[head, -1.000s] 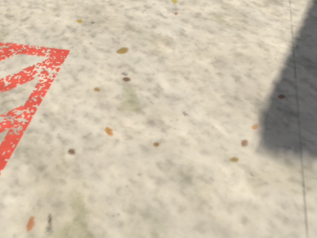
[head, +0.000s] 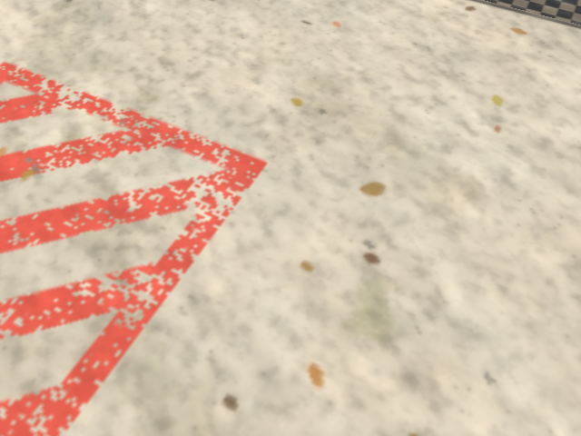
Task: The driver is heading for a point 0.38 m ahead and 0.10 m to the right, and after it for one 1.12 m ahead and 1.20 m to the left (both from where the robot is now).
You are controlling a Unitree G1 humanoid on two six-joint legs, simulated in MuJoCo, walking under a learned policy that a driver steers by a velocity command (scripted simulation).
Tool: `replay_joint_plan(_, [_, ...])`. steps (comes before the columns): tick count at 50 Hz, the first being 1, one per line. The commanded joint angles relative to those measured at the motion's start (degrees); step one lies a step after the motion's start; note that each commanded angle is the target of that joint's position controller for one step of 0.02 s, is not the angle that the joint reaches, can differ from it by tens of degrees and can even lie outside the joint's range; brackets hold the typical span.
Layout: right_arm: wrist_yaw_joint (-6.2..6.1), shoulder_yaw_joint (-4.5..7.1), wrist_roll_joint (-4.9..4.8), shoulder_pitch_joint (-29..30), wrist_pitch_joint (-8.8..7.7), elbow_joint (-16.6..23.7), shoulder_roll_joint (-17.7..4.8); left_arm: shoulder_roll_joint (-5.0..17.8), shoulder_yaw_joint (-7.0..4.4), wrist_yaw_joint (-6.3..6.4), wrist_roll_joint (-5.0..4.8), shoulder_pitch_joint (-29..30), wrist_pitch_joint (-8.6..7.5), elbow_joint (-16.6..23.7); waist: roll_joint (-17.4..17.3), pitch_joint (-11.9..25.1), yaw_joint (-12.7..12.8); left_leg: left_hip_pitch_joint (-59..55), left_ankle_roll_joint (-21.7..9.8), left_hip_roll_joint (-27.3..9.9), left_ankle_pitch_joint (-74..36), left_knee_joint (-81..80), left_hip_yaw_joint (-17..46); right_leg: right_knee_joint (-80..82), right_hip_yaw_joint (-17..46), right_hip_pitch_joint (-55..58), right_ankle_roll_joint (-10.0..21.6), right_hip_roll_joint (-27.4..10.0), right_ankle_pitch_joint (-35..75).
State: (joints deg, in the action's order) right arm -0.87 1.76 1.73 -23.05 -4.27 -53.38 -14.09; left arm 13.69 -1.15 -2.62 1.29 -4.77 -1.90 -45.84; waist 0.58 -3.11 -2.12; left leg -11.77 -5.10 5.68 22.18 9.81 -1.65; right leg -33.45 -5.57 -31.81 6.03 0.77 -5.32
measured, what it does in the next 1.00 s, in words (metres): walks ahead: right foot, then left foot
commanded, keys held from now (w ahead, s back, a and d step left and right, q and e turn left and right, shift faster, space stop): w+e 0.28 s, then w+q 0.72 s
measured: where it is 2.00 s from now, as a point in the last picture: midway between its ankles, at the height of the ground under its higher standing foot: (231, 200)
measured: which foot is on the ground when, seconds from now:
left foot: down 0.00-0.04, up 0.06-0.54, down 0.56-1.00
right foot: up 0.00-0.02, down 0.04-0.56, up 0.58-1.00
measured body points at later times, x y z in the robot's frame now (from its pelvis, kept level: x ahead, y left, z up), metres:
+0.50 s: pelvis +0.29 -0.01 +0.01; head +0.32 -0.01 +0.46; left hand +0.31 +0.27 -0.12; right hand +0.45 -0.26 -0.09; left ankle +0.47 +0.09 -0.70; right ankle +0.15 -0.06 -0.72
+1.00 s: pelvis +0.57 +0.00 +0.02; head +0.61 +0.01 +0.47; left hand +0.77 +0.24 -0.08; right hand +0.55 -0.28 -0.10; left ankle +0.47 +0.07 -0.72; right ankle +0.75 -0.13 -0.68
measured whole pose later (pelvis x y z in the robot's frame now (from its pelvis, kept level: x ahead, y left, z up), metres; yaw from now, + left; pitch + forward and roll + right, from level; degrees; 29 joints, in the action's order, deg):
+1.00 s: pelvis +0.57 +0.00 +0.02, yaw +6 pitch +2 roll +0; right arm 0.1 3.4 0.5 -26.3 -2.6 -51.0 -14.9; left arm 14.8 -0.1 -1.5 2.0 -1.3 -2.1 -42.4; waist 1.9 -2.0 -5.3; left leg 1.2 -6.3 8.3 15.6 16.3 10.2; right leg -38.0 2.4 -35.6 -2.4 -3.1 -2.8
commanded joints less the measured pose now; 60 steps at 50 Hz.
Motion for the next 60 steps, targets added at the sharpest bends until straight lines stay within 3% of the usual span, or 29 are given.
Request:
replay_joint_plan(1, [-0.98, 1.95, 0.62, 1.22, 0.15, 2.13, -10.31, 7.55, -2.64, 1.02, 0.26, -15.01, -1.08, -1.68, -5.24, 8.04, 8.98, 4.80, -0.65, -16.26, -73.56, 28.45, -2.46, 4.31, -1.30, 19.52, 4.29, 5.18, -3.90])
replay_joint_plan(2, [-0.89, 1.54, 0.17, 1.99, -0.06, 3.61, -9.91, 10.99, -3.91, 1.68, 1.34, -23.36, -1.15, -3.44, -1.72, 13.08, 12.57, 16.02, -0.07, -14.57, -57.61, 44.78, -4.11, 5.90, 8.89, 33.35, 7.62, -2.52, -7.20])
replay_joint_plan(3, [0.36, 0.59, -1.49, -2.69, -0.50, 5.94, -4.49, 17.78, -5.99, 2.03, 1.78, -24.77, -0.73, -3.15, 12.85, 18.30, 8.55, 41.35, 3.62, -1.65, -9.34, 70.62, -4.25, 8.75, 40.78, 50.41, 19.03, -19.26, -7.76])
replay_joint_plan(4, [0.41, 1.24, 0.05, 2.46, -1.09, 6.52, -8.41, 14.60, -5.55, 1.40, -1.56, -20.54, -0.38, -3.56, 5.88, 18.47, 8.41, 48.81, 2.51, -1.14, 3.13, 75.25, 5.63, 15.89, 49.55, 49.29, 19.20, -19.33, -7.67])
replay_joint_plan(5, [0.79, 1.00, -0.40, 5.90, -1.92, 8.48, -8.33, 13.45, -5.30, 1.44, -1.67, -15.80, -0.29, -2.47, 3.80, 9.73, 6.51, 51.69, 2.14, -5.14, -1.49, 72.34, 7.10, 17.22, 40.48, 41.40, 17.51, -18.28, -7.13])
replay_joint_plan(6, [0.94, 0.79, -0.45, 7.40, -2.44, 8.76, -8.36, 10.14, -4.61, 1.45, -1.13, -13.81, -0.30, -2.32, -1.55, 5.72, 5.19, 50.15, 2.23, -7.33, -4.02, 68.10, 6.22, 18.81, 35.43, 34.57, 15.48, -16.39, -3.02])
replay_joint_plan(8, [1.12, 0.55, 0.67, 7.40, -0.81, 9.34, -7.09, 7.26, -3.58, 2.08, -1.11, -12.19, -0.74, -3.00, -2.76, 1.54, 1.43, 44.69, 3.81, -9.68, -4.20, 60.94, 5.79, 20.70, 27.55, 23.75, 12.07, -11.19, 5.05])
replay_joint_plan(11, [1.56, -0.10, 1.32, 6.95, 1.60, 9.96, -5.08, 9.60, -4.08, 2.08, -1.33, -13.43, -1.91, -3.34, -0.19, 1.99, 0.32, 42.61, 6.26, -10.49, -5.23, 53.41, 3.58, 22.28, 22.59, 19.00, 11.57, -7.97, 8.84])
replay_joint_plan(15, [1.81, -0.48, 0.92, 16.01, 1.94, 13.18, -4.85, 10.11, -4.35, 1.99, -1.47, -16.49, -1.91, -3.68, 1.54, -0.08, 3.02, 46.14, 8.34, -11.18, -15.87, 39.37, 1.66, 24.38, 20.51, 19.27, 9.11, -5.67, 6.16])
replay_joint_plan(22, [2.57, -0.80, -0.27, 25.84, 1.26, 15.75, -5.08, 9.29, -3.48, 2.36, -0.33, -22.61, -2.76, -6.11, 2.88, -0.49, 8.28, 47.88, 4.04, -9.96, -22.68, 25.70, -0.69, 22.81, 16.61, 33.63, 5.42, -8.97, 15.61])
replay_joint_plan(25, [2.78, -0.26, -0.31, 23.26, 0.94, 15.52, -6.29, 10.27, -3.43, 3.18, 0.46, -20.49, -2.82, -6.42, 3.45, -0.72, 5.59, 43.54, 0.87, -7.81, -15.86, 22.00, -0.83, 19.56, 14.19, 37.33, 3.92, -11.59, 25.49])
replay_joint_plan(27, [2.13, 0.77, -0.29, 12.93, 0.70, 12.11, -7.80, 11.07, -3.42, 3.38, 0.74, -18.59, -2.75, -6.53, 3.06, 4.17, 0.77, 31.03, -1.55, -3.40, -12.32, 19.18, -2.56, 7.34, 10.60, 37.57, 2.14, -10.50, 42.19])
replay_joint_plan(28, [1.64, 1.51, 0.25, 3.99, 0.30, 9.21, -9.05, 10.72, -3.12, 3.41, 0.62, -18.21, -2.68, -6.43, 1.29, 8.91, -3.15, 20.00, -3.45, -3.39, -13.81, 16.87, -1.59, -4.00, 7.89, 33.71, 1.00, -8.50, 41.25])
replay_joint_plan(29, [0.99, 2.84, 1.46, -4.57, 0.06, 7.82, -13.61, 8.09, -2.10, 3.36, -0.33, -19.16, -3.03, -4.29, -4.94, 15.47, -5.34, 4.38, -8.12, -15.48, -9.63, 16.22, 14.98, -21.72, 4.90, 19.63, -0.83, -5.09, 24.17])
replay_joint_plan(30, [1.37, 4.20, 0.90, -5.46, 0.63, 6.88, -17.63, 5.65, -1.79, 2.82, -0.72, -23.50, -3.22, -3.82, -16.75, 18.76, -2.21, -5.58, -16.23, -27.20, -12.26, 9.79, 42.38, -39.50, 3.06, 0.87, -3.09, 5.76, -21.70])
replay_joint_plan(31, [2.12, 3.59, -1.38, -1.47, 1.10, 7.03, -13.64, 9.33, -2.34, 2.95, 0.99, -19.19, -3.24, -3.43, -8.05, 13.46, -1.30, -2.18, -15.03, -24.81, -8.78, 7.40, 43.23, -42.67, 9.70, -5.35, -2.21, 1.96, -21.15])
replay_joint_plan(33, [2.31, 2.84, -1.19, 4.86, 1.22, 8.17, -9.58, 8.46, -1.81, 2.28, 0.67, -11.79, -4.05, -1.19, -1.44, 4.18, 0.28, 10.78, -12.42, -20.33, -17.14, 5.56, 29.03, -37.40, 9.28, -5.10, -2.63, -2.70, -12.70])
replay_joint_plan(35, [1.89, 2.33, -1.43, 5.15, 0.93, 7.30, -8.08, 7.57, -1.52, 1.97, 1.46, -11.91, -2.62, -0.54, -2.34, 3.02, 2.93, 16.94, -10.33, -16.08, -25.53, 4.07, 22.89, -32.24, 8.84, -0.98, -4.35, -4.44, -12.17])
replay_joint_plan(38, [1.60, 2.93, -1.92, 2.78, 0.28, 6.30, -9.64, 6.14, -1.02, 1.66, 1.69, -10.96, -0.83, 0.57, -3.37, 3.34, 3.48, 19.81, -10.86, -13.93, -28.63, 2.38, 19.86, -27.31, 7.08, -0.60, -6.88, -4.57, -11.56])
replay_joint_plan(42, [1.29, 3.36, -1.90, -0.96, 0.70, 5.39, -9.99, 5.80, -0.67, 1.50, 1.46, -0.87, -0.41, 4.39, -3.47, 0.30, 0.89, 20.66, -9.43, -11.81, -25.64, 0.19, 19.48, -16.64, 5.79, -5.23, -9.15, -4.95, -2.61])
replay_joint_plan(49, [0.62, 3.91, -1.03, -6.68, 1.23, 4.39, -10.26, 5.52, 0.21, 1.18, 0.44, 10.32, -1.30, 9.07, -4.59, 0.70, -3.33, 13.14, -7.17, -11.81, -34.96, 6.10, 22.03, -3.50, 6.07, -4.79, -8.33, -1.82, 3.45])
replay_joint_plan(52, [-0.01, 4.34, -0.73, -3.62, 1.35, 5.50, -11.36, 7.24, -0.18, 1.49, 0.15, 7.15, -1.99, 9.14, -5.48, 1.19, -0.66, 13.93, -5.09, -12.64, -37.45, 9.80, 24.45, 2.39, 7.34, 3.93, -6.51, -0.59, -0.08])
replay_joint_plan(54, [0.47, 4.52, -1.00, -0.33, 0.99, 6.35, -12.18, 9.63, -1.30, 2.52, 0.08, -4.13, -2.79, 5.88, -3.84, 5.93, 4.74, 18.03, -2.60, -9.43, -43.73, 20.60, 23.07, 7.34, 6.57, 20.86, -4.34, 1.24, -2.05])
replay_joint_plan(55, [1.11, 4.03, -1.71, -0.17, 0.46, 7.09, -10.39, 12.75, -2.29, 3.44, 0.99, -11.97, -3.49, 4.78, 0.47, 12.16, 8.09, 23.49, -1.13, -5.83, -36.68, 33.12, 19.85, 9.02, 13.22, 33.54, -1.92, -5.95, -6.87])
replay_joint_plan(56, [1.04, 2.70, -2.85, -3.08, 0.11, 8.70, -4.83, 16.76, -3.25, 4.38, 2.17, -18.16, -3.31, 5.08, 8.96, 19.73, 8.39, 35.24, 0.19, -0.36, -7.94, 48.80, 12.78, 11.05, 30.98, 47.31, 1.38, -21.45, -15.83])
replay_joint_plan(57, [0.92, 2.78, -2.21, -6.96, 0.66, 9.93, -6.51, 18.36, -4.07, 4.23, 1.33, -15.67, -2.14, 4.74, 17.79, 21.54, 4.58, 46.14, 0.42, 2.22, 10.53, 57.56, 8.68, 17.48, 52.03, 48.09, 6.74, -27.39, -21.23])
replay_joint_plan(58, [0.61, 3.19, -0.67, -4.53, 1.73, 7.71, -9.39, 12.15, -3.12, 3.94, 0.85, -11.19, -1.66, 5.83, 6.24, 11.89, 3.40, 49.25, 0.33, -3.04, 5.15, 61.25, 9.04, 18.03, 45.52, 39.53, 6.11, -24.99, -26.69])
replay_joint_plan(59, [1.37, 3.17, -0.21, -0.31, 1.94, 7.95, -9.01, 8.04, -2.14, 3.64, 0.41, -8.43, -1.74, 6.13, 1.19, 5.88, 3.58, 48.16, 0.70, -4.58, 0.45, 59.63, 8.17, 19.28, 36.04, 32.15, 4.91, -21.39, -22.51])
replay_joint_plan(60, [1.89, 3.03, -0.25, 1.00, 2.21, 8.30, -7.72, 6.66, -1.71, 3.49, 0.68, -7.30, -1.92, 5.80, 1.74, 3.25, 2.53, 46.58, 1.18, -6.15, -1.74, 57.44, 7.52, 20.95, 28.79, 27.67, 3.52, -18.69, -15.11])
